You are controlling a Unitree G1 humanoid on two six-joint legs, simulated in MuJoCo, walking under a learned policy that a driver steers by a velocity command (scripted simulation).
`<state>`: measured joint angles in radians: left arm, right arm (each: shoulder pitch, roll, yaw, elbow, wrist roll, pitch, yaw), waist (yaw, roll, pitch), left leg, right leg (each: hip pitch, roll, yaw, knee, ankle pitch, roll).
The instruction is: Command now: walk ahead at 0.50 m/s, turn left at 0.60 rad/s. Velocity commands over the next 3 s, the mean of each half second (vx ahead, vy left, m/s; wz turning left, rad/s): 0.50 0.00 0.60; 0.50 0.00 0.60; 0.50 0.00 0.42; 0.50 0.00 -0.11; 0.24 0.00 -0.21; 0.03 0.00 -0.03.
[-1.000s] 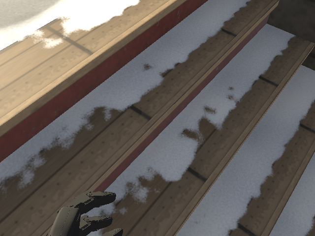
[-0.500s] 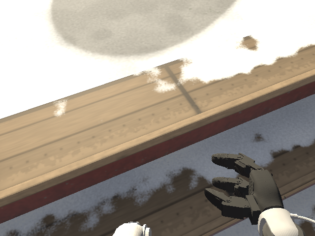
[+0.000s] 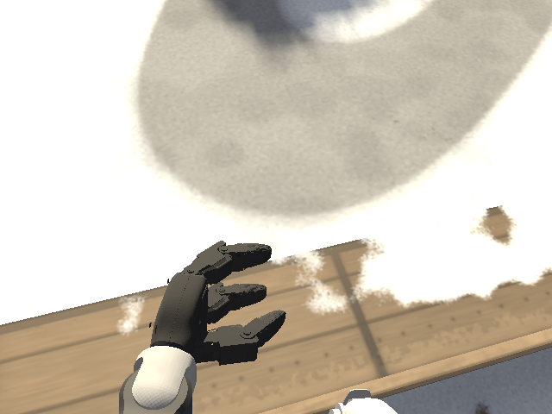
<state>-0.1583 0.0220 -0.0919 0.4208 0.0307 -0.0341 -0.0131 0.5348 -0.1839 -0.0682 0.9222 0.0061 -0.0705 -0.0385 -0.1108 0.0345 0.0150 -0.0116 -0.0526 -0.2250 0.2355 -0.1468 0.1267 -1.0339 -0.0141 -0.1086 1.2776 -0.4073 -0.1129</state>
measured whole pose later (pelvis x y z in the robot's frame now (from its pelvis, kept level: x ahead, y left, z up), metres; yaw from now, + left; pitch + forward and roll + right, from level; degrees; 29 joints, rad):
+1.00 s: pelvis +0.58 +0.17 +0.30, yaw +36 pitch +5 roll -1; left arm -0.04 0.19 -0.01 0.58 0.03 -0.04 -0.03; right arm 0.48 -0.26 -0.09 0.78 -0.01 -0.08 -0.02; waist -0.14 -0.03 -0.02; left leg -0.02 -0.14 -0.26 0.34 -0.37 0.12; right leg -0.68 -0.02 -0.01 0.65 -0.08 -0.01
